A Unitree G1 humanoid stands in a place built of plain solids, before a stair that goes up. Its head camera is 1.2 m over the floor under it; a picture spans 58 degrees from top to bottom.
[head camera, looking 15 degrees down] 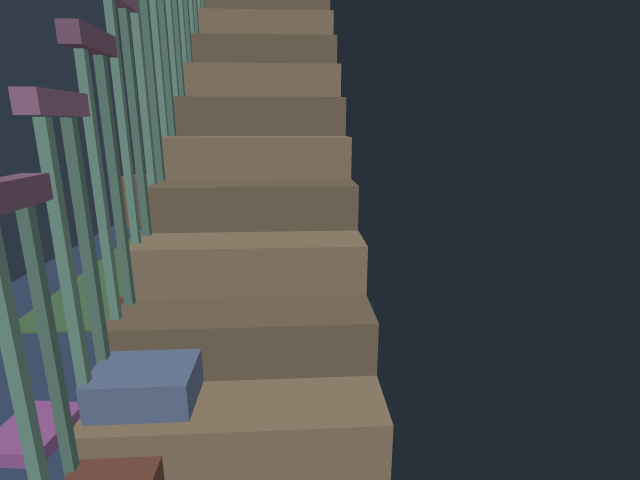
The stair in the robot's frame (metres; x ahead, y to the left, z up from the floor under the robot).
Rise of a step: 0.19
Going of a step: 0.25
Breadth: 0.90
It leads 3 degrees to the left of straight ahead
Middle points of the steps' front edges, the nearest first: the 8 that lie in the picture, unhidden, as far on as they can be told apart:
1.01 0.24 0.38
1.26 0.26 0.57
1.51 0.27 0.76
1.77 0.29 0.95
2.02 0.30 1.14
2.27 0.32 1.33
2.52 0.33 1.52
2.77 0.35 1.71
